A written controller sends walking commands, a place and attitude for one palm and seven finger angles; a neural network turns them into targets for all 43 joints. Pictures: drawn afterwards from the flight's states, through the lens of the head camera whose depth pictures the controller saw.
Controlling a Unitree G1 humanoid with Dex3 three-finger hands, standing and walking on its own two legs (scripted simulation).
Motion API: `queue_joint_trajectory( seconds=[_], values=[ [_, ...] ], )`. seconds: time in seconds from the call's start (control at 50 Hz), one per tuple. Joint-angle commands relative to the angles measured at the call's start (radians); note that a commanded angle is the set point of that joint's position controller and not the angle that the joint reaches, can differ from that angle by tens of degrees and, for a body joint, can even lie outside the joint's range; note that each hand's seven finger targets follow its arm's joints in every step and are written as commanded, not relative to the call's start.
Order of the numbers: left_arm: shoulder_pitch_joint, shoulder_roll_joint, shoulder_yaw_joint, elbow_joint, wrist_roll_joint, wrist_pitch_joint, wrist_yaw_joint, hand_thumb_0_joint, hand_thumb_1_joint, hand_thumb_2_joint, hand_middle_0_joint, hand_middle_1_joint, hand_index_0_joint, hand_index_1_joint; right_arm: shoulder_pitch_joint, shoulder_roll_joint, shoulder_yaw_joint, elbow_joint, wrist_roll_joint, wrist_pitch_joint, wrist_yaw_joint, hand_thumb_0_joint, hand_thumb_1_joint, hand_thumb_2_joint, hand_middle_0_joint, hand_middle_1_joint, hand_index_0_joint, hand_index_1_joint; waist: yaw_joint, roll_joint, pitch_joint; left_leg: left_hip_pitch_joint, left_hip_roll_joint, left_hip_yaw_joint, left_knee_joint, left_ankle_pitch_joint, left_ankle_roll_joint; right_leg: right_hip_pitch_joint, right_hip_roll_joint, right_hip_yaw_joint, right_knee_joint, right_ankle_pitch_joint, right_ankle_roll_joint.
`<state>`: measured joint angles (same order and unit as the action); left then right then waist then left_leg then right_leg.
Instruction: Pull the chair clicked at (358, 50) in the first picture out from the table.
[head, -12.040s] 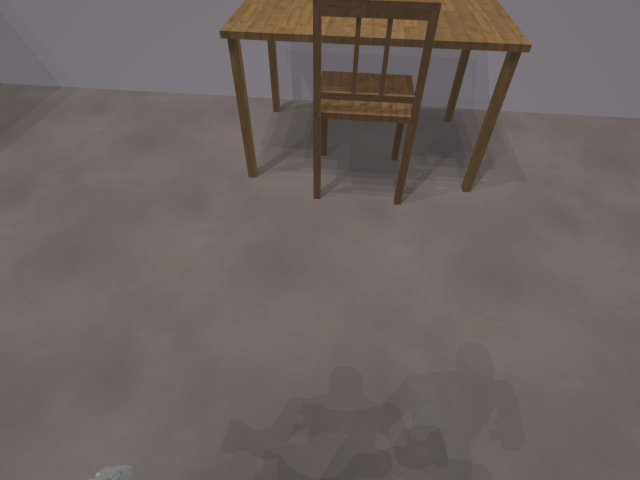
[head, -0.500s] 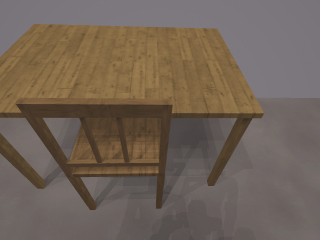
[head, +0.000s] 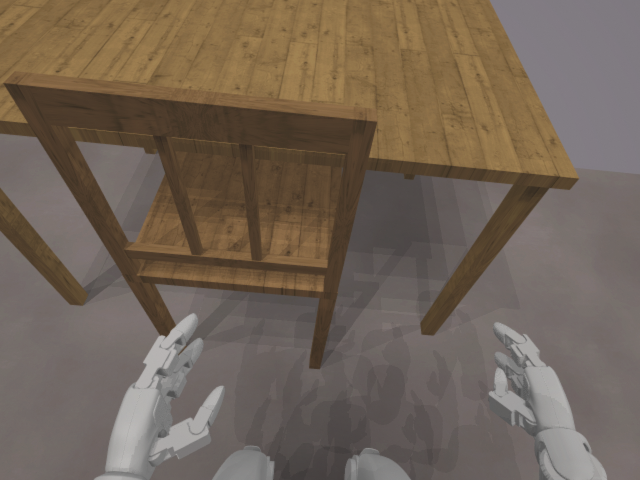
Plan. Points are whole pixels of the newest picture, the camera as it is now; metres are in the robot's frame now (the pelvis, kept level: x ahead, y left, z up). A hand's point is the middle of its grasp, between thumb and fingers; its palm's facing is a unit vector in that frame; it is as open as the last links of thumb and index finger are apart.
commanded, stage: raise the hand toward the chair's back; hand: left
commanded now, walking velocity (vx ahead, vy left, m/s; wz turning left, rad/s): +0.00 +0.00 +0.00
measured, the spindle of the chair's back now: (182, 201) +0.49 +0.26 +0.00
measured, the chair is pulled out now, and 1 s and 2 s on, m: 0.00 0.00 0.00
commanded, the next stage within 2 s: aim the fingers beside a spindle in 1.64 s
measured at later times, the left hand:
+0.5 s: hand (153, 373) +0.22 +0.20 +0.05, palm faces +0.15 -0.99 -0.07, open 13.9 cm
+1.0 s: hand (135, 374) +0.22 +0.22 +0.03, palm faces -0.02 -1.00 -0.04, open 16.8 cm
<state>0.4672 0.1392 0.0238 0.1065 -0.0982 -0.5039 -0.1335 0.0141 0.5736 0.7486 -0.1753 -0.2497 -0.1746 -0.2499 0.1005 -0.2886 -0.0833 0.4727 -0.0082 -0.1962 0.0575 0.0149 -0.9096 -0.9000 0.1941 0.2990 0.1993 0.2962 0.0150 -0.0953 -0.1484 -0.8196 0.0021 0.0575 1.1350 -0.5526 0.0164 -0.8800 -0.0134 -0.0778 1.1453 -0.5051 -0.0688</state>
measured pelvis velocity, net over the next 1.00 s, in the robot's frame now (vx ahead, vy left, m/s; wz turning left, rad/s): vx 0.00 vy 0.03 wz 0.02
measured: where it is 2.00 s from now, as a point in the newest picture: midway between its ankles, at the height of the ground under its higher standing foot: outside the picture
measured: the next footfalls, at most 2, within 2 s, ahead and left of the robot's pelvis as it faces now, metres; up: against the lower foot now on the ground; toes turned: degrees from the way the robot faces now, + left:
none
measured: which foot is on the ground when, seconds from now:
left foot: down 0.00-1.00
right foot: down 0.00-1.00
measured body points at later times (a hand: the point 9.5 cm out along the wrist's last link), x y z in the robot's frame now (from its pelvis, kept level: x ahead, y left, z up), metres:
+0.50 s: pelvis +0.00 +0.00 -0.01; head +0.07 +0.00 +0.44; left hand +0.20 +0.25 +0.05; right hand +0.14 -0.25 -0.10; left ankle +0.00 +0.11 -0.65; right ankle +0.03 -0.08 -0.65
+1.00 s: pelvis +0.00 +0.03 +0.00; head +0.07 +0.04 +0.45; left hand +0.21 +0.28 +0.04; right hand +0.20 -0.18 -0.07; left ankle +0.00 +0.11 -0.65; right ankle +0.03 -0.08 -0.65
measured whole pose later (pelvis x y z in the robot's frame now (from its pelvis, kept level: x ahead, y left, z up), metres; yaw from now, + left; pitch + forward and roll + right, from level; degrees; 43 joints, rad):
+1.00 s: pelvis +0.00 +0.03 +0.00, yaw +1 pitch +16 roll -3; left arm 0.33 0.26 0.15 0.04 -0.25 -0.31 -0.28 -0.01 -0.47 0.30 -0.06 -0.09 -0.06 -0.09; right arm 0.20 -0.23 0.05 0.50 0.03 -0.21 -0.04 0.02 -0.90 -0.90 0.20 0.30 0.21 0.30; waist 0.01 0.03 -0.15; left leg -0.89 -0.01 0.01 1.16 -0.54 0.05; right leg -0.89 -0.02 -0.13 1.08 -0.47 -0.03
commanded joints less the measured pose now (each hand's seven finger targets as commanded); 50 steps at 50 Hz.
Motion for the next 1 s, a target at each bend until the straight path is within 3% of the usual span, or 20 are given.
queue_joint_trajectory(
  seconds=[0.0,0.02,0.04,0.12,0.16,0.2,0.24,0.28,0.34,0.42,0.46,0.5,0.56,0.64,0.68,0.74,0.84,0.9,0.94,0.98],
  values=[
    [-0.112,0.126,0.121,-0.531,-0.097,-0.131,0.046,0.000,0.340,0.660,-0.144,-0.212,-0.144,-0.212,0.010,-0.058,0.002,-0.146,-0.001,-0.017,-0.022,0.000,-0.900,-0.900,0.200,0.300,0.200,0.300,0.005,0.231,-0.259,0.029,-0.027,-0.065,-0.074,0.288,0.009,0.175,0.013,0.123,-0.142,0.269,0.013],
    [-0.163,0.120,0.098,-0.582,-0.119,-0.155,0.034,0.000,0.317,0.650,-0.142,-0.208,-0.142,-0.208,0.018,-0.057,0.009,-0.133,-0.003,-0.031,-0.034,0.000,-0.900,-0.900,0.200,0.300,0.200,0.300,-0.024,0.232,-0.272,0.038,-0.023,-0.077,-0.049,0.295,0.011,0.153,0.014,0.125,-0.145,0.271,0.020],
    [-0.251,0.109,0.060,-0.618,-0.134,-0.176,0.005,0.000,0.293,0.640,-0.139,-0.205,-0.139,-0.205,0.030,-0.067,0.016,-0.115,-0.005,-0.043,-0.045,0.000,-0.900,-0.900,0.200,0.300,0.200,0.300,-0.069,0.176,-0.280,0.032,-0.016,-0.094,-0.016,0.293,0.017,0.113,0.019,0.130,-0.137,0.264,0.028],
    [-0.246,0.054,-0.055,-0.426,-0.153,-0.141,-0.147,0.000,0.200,0.600,-0.130,-0.190,-0.130,-0.190,0.046,-0.083,0.033,-0.057,0.016,-0.098,-0.084,0.000,-0.900,-0.900,0.200,0.300,0.200,0.300,-0.134,0.060,-0.174,-0.100,0.000,-0.108,0.042,0.149,0.026,0.039,0.011,0.137,-0.183,0.076,0.049],
    [-0.179,0.097,-0.018,-0.284,-0.155,-0.040,-0.212,0.000,0.153,0.580,-0.125,-0.183,-0.125,-0.183,0.054,-0.091,0.039,-0.056,0.036,-0.095,-0.100,0.000,-0.900,-0.900,0.200,0.300,0.200,0.300,-0.119,0.016,-0.163,-0.160,-0.004,-0.096,0.044,0.095,0.026,0.064,-0.003,0.162,-0.221,-0.024,0.054],
    [-0.111,0.188,0.083,-0.222,-0.152,0.087,-0.241,0.000,0.107,0.560,-0.121,-0.175,-0.121,-0.175,0.025,-0.096,0.040,-0.086,0.055,-0.072,-0.112,0.000,-0.900,-0.900,0.200,0.300,0.200,0.300,-0.057,-0.023,-0.213,-0.200,-0.015,-0.080,0.014,0.086,0.025,0.161,-0.021,0.192,-0.255,-0.073,0.062],
    [-0.063,0.283,0.219,-0.227,-0.160,0.204,-0.218,0.000,0.060,0.540,-0.116,-0.168,-0.116,-0.168,-0.011,-0.088,0.040,-0.117,0.056,-0.043,-0.116,0.000,-0.900,-0.900,0.200,0.300,0.200,0.300,0.023,0.009,-0.292,-0.175,-0.025,-0.072,-0.020,0.126,0.019,0.272,-0.031,0.206,-0.253,-0.049,0.058],
    [-0.051,0.243,0.266,-0.365,-0.203,0.249,-0.150,0.000,0.013,0.520,-0.111,-0.161,-0.111,-0.161,-0.012,-0.050,0.042,-0.151,0.054,-0.023,-0.110,0.000,-0.900,-0.900,0.200,0.300,0.200,0.300,0.056,0.039,-0.382,-0.113,-0.034,-0.073,-0.056,0.216,0.013,0.379,-0.035,0.190,-0.240,0.104,0.061],
    [-0.031,0.215,0.322,-0.434,-0.245,0.198,-0.020,0.000,-0.057,0.490,-0.104,-0.150,-0.104,-0.150,0.007,-0.018,0.043,-0.128,0.042,-0.021,-0.101,0.000,-0.900,-0.900,0.200,0.300,0.200,0.300,0.073,0.045,-0.367,-0.098,-0.023,-0.091,-0.070,0.273,-0.004,0.419,-0.025,0.172,-0.212,0.289,0.062],
    [-0.078,0.170,0.216,-0.384,-0.159,0.049,0.021,0.000,-0.150,0.450,-0.095,-0.135,-0.095,-0.135,0.053,-0.030,0.030,-0.068,0.025,-0.048,-0.084,0.000,-0.900,-0.900,0.200,0.300,0.200,0.300,-0.011,0.062,-0.216,-0.123,-0.006,-0.090,-0.073,0.252,0.005,0.257,-0.014,0.136,-0.194,0.250,0.059],
    [-0.118,0.145,0.134,-0.314,-0.129,0.010,-0.030,0.000,-0.197,0.430,-0.090,-0.128,-0.090,-0.128,0.056,-0.052,0.031,-0.056,0.024,-0.061,-0.082,0.000,-0.900,-0.900,0.200,0.300,0.200,0.300,-0.057,0.070,-0.137,-0.148,-0.007,-0.087,-0.056,0.193,0.013,0.164,-0.013,0.138,-0.205,0.139,0.055],
    [-0.100,0.127,0.087,-0.241,-0.137,0.002,-0.097,0.000,-0.243,0.410,-0.086,-0.120,-0.086,-0.120,0.069,-0.077,0.029,-0.061,0.036,-0.076,-0.090,0.000,-0.900,-0.900,0.200,0.300,0.200,0.300,-0.075,0.058,-0.108,-0.154,-0.009,-0.085,-0.057,0.122,0.016,0.118,-0.017,0.144,-0.243,0.003,0.052],
    [-0.118,0.201,0.148,-0.271,-0.182,0.023,-0.166,0.000,-0.313,0.380,-0.079,-0.109,-0.079,-0.109,0.084,-0.102,0.024,-0.081,0.051,-0.091,-0.109,0.000,-0.900,-0.900,0.200,0.300,0.200,0.300,-0.051,0.075,-0.189,-0.108,-0.012,-0.084,-0.077,0.131,0.021,0.174,-0.022,0.155,-0.271,-0.026,0.049],
    [-0.119,0.311,0.303,-0.410,-0.203,0.031,-0.103,0.000,-0.407,0.340,-0.069,-0.095,-0.069,-0.095,0.086,-0.093,0.018,-0.087,0.037,-0.094,-0.115,0.000,-0.900,-0.900,0.200,0.300,0.200,0.300,0.010,0.184,-0.336,0.024,-0.011,-0.091,-0.130,0.281,0.015,0.256,0.000,0.080,-0.203,0.191,0.037],
    [-0.088,0.253,0.288,-0.412,-0.208,0.022,-0.052,0.000,-0.453,0.320,-0.065,-0.087,-0.065,-0.087,0.088,-0.072,0.021,-0.085,0.031,-0.089,-0.105,0.000,-0.900,-0.900,0.200,0.300,0.200,0.300,0.011,0.179,-0.315,0.060,-0.011,-0.099,-0.147,0.346,0.006,0.249,0.005,0.045,-0.183,0.272,0.033],
    [-0.096,0.195,0.239,-0.328,-0.185,0.023,-0.022,0.000,-0.500,0.300,-0.060,-0.080,-0.060,-0.080,0.078,-0.073,0.026,-0.075,0.027,-0.077,-0.091,0.000,-0.900,-0.900,0.200,0.300,0.200,0.300,-0.019,0.159,-0.215,0.056,-0.004,-0.108,-0.153,0.340,0.001,0.167,0.013,0.017,-0.179,0.253,0.033],
    [-0.141,0.169,0.129,-0.192,-0.149,0.098,-0.121,0.000,-0.500,0.300,-0.060,-0.080,-0.060,-0.080,0.084,-0.108,0.042,-0.101,0.037,-0.056,-0.094,0.000,-0.900,-0.900,0.200,0.300,0.200,0.300,-0.061,0.100,-0.108,0.007,0.000,-0.120,-0.174,0.205,0.008,0.107,0.013,0.013,-0.212,0.136,0.036],
    [-0.207,0.243,0.191,-0.263,-0.167,0.123,-0.164,0.000,-0.500,0.300,-0.060,-0.080,-0.060,-0.080,0.089,-0.118,0.045,-0.125,0.041,-0.055,-0.110,0.000,-0.900,-0.900,0.200,0.300,0.200,0.300,-0.040,0.121,-0.192,0.050,0.000,-0.128,-0.190,0.202,0.006,0.148,0.012,0.019,-0.220,0.129,0.037],
    [-0.242,0.303,0.267,-0.347,-0.190,0.110,-0.149,0.000,-0.500,0.300,-0.060,-0.080,-0.060,-0.080,0.089,-0.113,0.047,-0.122,0.037,-0.060,-0.115,0.000,-0.900,-0.900,0.200,0.300,0.200,0.300,-0.018,0.159,-0.258,0.095,-0.002,-0.133,-0.192,0.269,-0.003,0.185,0.015,0.017,-0.208,0.177,0.033],
    [-0.235,0.302,0.297,-0.387,-0.204,0.084,-0.118,0.000,-0.500,0.300,-0.060,-0.080,-0.060,-0.080,0.097,-0.096,0.052,-0.119,0.029,-0.066,-0.112,0.000,-0.900,-0.900,0.200,0.300,0.200,0.300,-0.002,0.188,-0.282,0.138,-0.002,-0.142,-0.200,0.349,-0.021,0.197,0.016,0.007,-0.197,0.220,0.030]
  ],
)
